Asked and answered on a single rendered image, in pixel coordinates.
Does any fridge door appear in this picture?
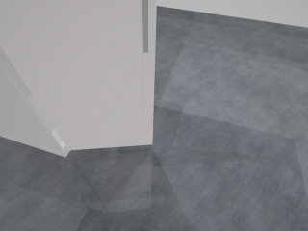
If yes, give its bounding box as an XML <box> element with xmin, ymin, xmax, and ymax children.
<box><xmin>0</xmin><ymin>0</ymin><xmax>157</xmax><ymax>151</ymax></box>

